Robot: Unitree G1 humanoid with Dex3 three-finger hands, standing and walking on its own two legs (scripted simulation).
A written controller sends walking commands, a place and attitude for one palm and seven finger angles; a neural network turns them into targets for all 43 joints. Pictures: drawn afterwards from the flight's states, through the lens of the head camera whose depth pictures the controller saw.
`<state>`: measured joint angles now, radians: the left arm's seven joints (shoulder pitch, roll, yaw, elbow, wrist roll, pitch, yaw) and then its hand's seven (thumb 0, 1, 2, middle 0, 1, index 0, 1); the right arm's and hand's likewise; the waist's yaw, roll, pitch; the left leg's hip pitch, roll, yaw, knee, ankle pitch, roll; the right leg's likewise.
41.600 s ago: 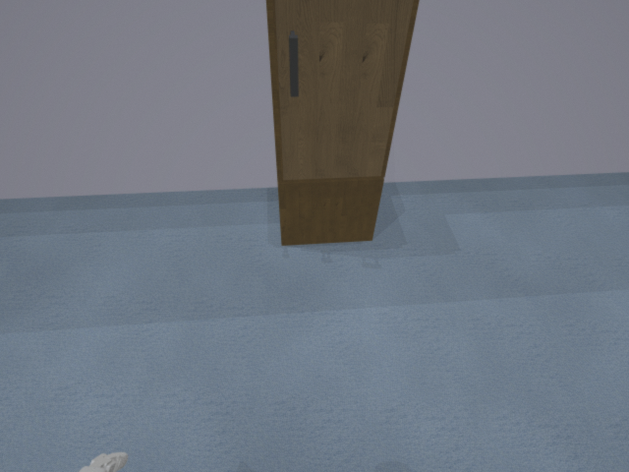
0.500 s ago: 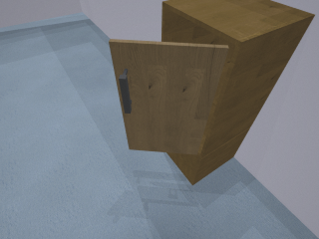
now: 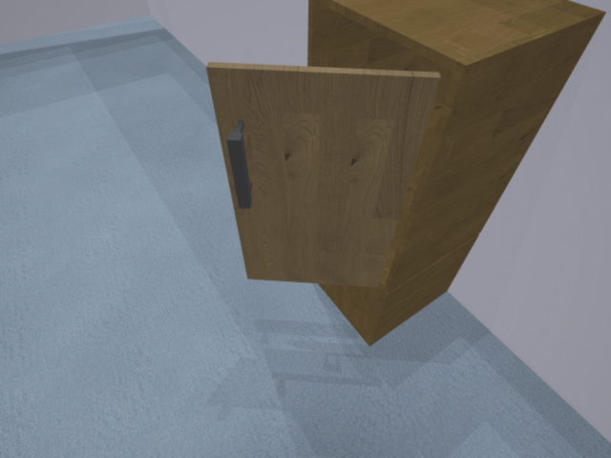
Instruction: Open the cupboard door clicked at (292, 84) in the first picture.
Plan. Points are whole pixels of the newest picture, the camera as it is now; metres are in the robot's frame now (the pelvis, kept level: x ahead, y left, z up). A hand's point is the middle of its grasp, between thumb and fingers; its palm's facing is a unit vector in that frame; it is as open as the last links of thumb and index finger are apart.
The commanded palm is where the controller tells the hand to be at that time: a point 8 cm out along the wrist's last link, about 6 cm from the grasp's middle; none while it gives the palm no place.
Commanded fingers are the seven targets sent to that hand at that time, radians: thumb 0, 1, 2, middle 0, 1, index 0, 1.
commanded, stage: look again from close up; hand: left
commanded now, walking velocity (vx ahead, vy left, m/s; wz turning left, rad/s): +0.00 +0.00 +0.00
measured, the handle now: (242, 166) +0.59 +0.14 +0.04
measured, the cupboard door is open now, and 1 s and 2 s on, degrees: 52 52 52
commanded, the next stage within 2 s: raise the hand with hooked fingers in 0.34 s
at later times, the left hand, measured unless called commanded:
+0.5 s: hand out of the picture +0.08 +0.18 -0.15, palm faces +0.14 -0.97 -0.20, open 7.3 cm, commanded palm +0.13 +0.22 -0.06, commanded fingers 0.00 0.81 0.86 -0.21 -0.36 -0.21 -0.36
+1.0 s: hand (151, 425) +0.17 +0.20 -0.03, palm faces +0.11 -0.99 -0.07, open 9.4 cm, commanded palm +0.17 +0.25 -0.02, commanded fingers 0.00 0.22 0.61 -0.25 -0.74 -0.25 -0.74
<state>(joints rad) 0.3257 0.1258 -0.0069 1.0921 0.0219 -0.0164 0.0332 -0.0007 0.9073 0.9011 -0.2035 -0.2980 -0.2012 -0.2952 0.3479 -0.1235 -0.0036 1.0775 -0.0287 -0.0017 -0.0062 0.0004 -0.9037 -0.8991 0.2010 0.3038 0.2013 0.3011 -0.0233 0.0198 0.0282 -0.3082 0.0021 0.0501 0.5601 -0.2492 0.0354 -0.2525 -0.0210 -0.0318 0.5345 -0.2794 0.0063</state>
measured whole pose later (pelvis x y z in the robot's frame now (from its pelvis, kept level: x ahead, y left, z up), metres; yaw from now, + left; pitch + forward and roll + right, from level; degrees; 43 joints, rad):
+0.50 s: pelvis +0.03 -0.01 +0.00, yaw -1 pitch +0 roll +0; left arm 0.39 0.17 0.04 0.72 -0.05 0.07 0.05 0.01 0.92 0.90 -0.20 -0.30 -0.20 -0.30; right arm 0.28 -0.17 0.01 0.98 0.01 -0.07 -0.03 0.01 -0.91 -0.90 0.20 0.30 0.20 0.30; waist 0.01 -0.02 0.02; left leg -0.24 0.00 0.06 0.51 -0.27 0.02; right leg -0.20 -0.03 -0.02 0.52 -0.31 0.01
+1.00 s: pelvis +0.00 -0.04 -0.08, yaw +2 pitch +12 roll -2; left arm 0.41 0.25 0.32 0.09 -0.36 -0.56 -0.46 0.01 0.45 0.71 -0.24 -0.59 -0.23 -0.59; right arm 0.17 -0.27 -0.05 0.58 0.02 -0.29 -0.06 0.01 -0.90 -0.90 0.20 0.30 0.20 0.30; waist 0.06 -0.01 -0.12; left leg -0.88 0.05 -0.07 1.17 -0.51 -0.03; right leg -0.78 0.02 -0.14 1.13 -0.56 -0.06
